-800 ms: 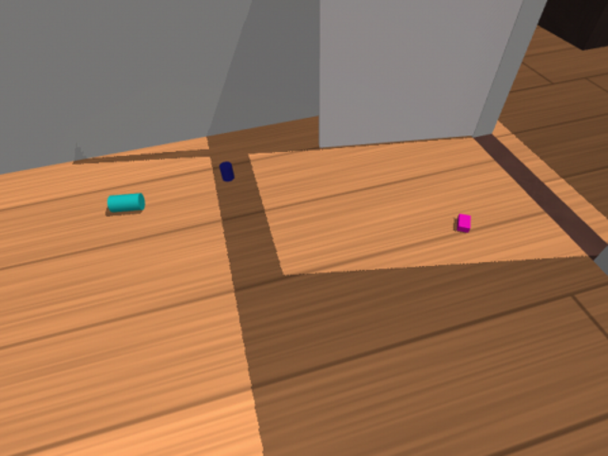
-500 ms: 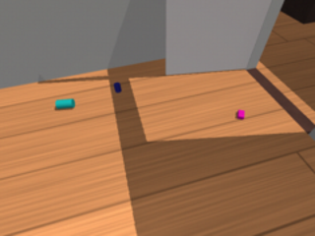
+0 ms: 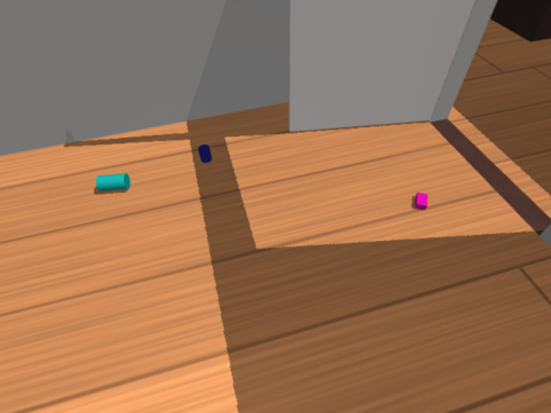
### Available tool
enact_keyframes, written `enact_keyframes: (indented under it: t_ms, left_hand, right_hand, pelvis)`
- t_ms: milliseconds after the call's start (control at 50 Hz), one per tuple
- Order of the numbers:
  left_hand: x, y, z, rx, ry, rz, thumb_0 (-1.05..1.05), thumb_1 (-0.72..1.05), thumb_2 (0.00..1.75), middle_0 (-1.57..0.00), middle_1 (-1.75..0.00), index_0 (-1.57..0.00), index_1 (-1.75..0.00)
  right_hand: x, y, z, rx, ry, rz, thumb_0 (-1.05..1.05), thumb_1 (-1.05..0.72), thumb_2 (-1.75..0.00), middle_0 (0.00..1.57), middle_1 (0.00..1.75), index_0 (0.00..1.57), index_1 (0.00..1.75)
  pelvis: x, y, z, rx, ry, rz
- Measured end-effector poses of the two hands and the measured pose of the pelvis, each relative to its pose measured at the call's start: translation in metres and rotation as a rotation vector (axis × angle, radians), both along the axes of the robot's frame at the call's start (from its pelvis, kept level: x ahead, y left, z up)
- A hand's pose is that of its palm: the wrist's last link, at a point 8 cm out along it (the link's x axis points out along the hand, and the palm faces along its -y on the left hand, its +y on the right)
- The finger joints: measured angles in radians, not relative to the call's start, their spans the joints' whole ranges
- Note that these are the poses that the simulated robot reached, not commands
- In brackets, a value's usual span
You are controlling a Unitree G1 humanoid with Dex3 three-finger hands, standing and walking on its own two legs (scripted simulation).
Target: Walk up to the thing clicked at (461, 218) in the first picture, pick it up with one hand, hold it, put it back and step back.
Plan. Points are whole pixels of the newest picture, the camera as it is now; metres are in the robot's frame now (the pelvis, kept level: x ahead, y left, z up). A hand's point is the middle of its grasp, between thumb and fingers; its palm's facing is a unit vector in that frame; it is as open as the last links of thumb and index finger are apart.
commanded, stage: stand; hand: left
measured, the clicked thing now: (421, 201) +1.09 -0.69 -0.77
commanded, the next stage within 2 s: walk up in 0.32 s
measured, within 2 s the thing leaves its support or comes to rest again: neither
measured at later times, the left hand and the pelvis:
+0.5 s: hand out of the picture +0.12 +0.25 -0.14, palm faces -0.21 -0.91 -0.36, open 7.3 cm; pelvis +0.02 -0.01 -0.01, yaw -11 degrees
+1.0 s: hand (212, 274) +0.40 +0.15 -0.14, palm faces -0.53 -0.74 -0.42, open 7.4 cm; pelvis +0.22 -0.06 -0.01, yaw -37 degrees
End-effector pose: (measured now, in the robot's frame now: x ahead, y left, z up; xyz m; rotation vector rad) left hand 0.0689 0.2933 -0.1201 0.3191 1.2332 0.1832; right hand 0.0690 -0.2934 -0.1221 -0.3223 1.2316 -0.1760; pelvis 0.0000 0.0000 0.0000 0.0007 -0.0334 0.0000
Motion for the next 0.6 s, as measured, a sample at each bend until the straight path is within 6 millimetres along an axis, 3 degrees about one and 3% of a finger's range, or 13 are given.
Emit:
enact_keyframes:
  t_ms: [320,400,480,600]
  left_hand:
    - [0.001,0.001,0.000,0.003,-0.001,0.003,0.00,0.91,0.90,-0.21,-0.30,-0.21,-0.30]
    - [0.008,0.006,0.001,-0.010,0.022,-0.054,0.00,0.91,0.90,-0.21,-0.30,-0.21,-0.30]
    - [0.041,0.004,0.011,0.022,0.053,-0.152,0.00,0.91,0.90,-0.21,-0.30,-0.21,-0.30]
    - [0.116,-0.016,0.028,0.082,-0.032,-0.269,0.00,0.91,0.90,-0.21,-0.30,-0.21,-0.30]
  right_hand:
    - [0.003,0.000,0.001,-0.001,-0.004,-0.002,0.00,-0.91,-0.90,0.20,0.30,0.20,0.30]
    - [0.007,-0.011,0.004,0.008,-0.118,-0.049,0.00,-0.91,-0.90,0.20,0.30,0.21,0.30]
    - [-0.009,-0.037,0.008,-0.019,-0.192,-0.138,0.00,-0.91,-0.90,0.21,0.30,0.21,0.30]
    - [-0.027,-0.087,-0.009,-0.041,-0.180,-0.248,0.00,-0.90,-0.90,0.20,0.30,0.21,0.30]
  pelvis:
    - [0.003,0.000,0.000,-0.002,-0.003,0.001]
    - [0.004,0.002,-0.006,0.016,0.011,-0.089]
    - [0.013,-0.005,-0.007,0.027,0.014,-0.174]
    - [0.043,-0.033,-0.021,0.041,-0.021,-0.289]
